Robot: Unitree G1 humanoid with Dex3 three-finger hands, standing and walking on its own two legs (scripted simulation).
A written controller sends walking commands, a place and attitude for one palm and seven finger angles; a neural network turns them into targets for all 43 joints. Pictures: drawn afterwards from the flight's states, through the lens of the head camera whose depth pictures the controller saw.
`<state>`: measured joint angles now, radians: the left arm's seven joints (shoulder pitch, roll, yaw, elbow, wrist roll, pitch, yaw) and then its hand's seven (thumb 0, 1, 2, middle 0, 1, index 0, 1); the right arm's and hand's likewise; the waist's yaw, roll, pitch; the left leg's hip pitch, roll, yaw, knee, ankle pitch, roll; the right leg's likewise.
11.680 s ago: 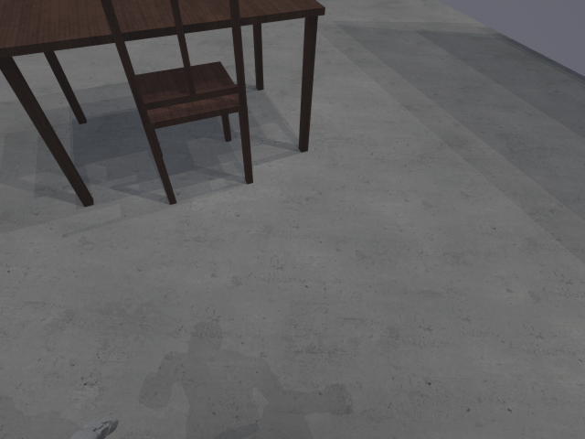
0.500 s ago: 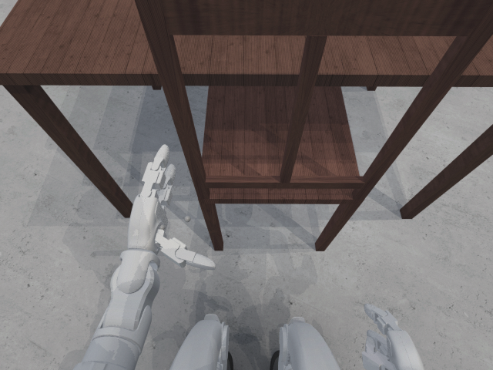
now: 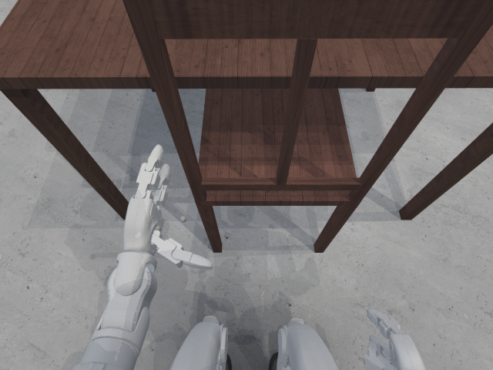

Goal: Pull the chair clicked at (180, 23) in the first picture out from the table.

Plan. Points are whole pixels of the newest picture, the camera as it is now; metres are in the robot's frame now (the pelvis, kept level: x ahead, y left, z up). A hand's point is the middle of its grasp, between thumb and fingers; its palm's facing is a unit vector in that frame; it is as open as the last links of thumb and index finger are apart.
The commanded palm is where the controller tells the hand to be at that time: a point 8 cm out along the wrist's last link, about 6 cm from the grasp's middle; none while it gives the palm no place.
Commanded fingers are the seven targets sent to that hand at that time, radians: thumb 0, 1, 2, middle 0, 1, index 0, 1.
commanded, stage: aim the fingers beside a spindle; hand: left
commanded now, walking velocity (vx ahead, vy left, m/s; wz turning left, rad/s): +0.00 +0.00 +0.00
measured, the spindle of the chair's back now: (290, 129) +0.50 -0.06 +0.05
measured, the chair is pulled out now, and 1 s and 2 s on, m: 0.00 0.00 0.00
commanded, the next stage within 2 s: push the fingers through the gap in 0.16 s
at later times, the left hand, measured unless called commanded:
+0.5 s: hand (185, 208) +0.36 +0.11 +0.02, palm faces -0.04 -1.00 -0.04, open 17.0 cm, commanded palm +0.35 +0.16 +0.02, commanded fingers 0.00 -0.50 0.30 -0.06 -0.08 -0.06 -0.08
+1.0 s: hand (192, 176) +0.42 +0.11 +0.02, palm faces -0.02 -1.00 -0.04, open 17.0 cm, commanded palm +0.40 +0.16 +0.02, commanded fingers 0.00 -0.50 0.30 -0.06 -0.08 -0.06 -0.08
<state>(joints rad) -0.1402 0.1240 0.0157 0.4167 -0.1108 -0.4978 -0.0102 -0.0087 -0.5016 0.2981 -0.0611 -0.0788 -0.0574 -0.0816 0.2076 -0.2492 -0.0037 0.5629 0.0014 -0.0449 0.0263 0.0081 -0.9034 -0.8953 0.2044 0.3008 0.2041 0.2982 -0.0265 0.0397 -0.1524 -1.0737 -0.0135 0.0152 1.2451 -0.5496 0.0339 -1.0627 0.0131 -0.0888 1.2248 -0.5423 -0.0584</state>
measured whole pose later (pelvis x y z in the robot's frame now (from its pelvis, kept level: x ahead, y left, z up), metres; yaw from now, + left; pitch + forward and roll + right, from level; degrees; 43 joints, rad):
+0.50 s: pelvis -0.01 +0.01 -0.01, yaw +0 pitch +22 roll -2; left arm -0.26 0.14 0.02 0.49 -0.11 -0.47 0.00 -0.01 -0.50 0.30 -0.06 -0.08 -0.06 -0.08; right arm 0.20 -0.25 0.01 0.57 0.00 -0.05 0.02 0.01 -0.90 -0.90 0.20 0.30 0.20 0.30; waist -0.04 0.05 -0.14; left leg -1.11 -0.02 0.01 1.27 -0.55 0.04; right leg -1.09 0.01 -0.09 1.24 -0.54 -0.05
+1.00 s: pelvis -0.01 +0.01 -0.01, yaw -1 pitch +24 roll -2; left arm -0.51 0.15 0.11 0.76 -0.07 -0.50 0.05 -0.01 -0.50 0.30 -0.06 -0.08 -0.05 -0.08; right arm 0.24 -0.25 0.00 0.62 -0.02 -0.03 0.03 0.01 -0.90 -0.90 0.20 0.30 0.20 0.30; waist -0.09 0.05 -0.15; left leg -1.15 -0.01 0.02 1.27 -0.55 0.05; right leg -1.13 0.01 -0.08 1.23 -0.52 -0.04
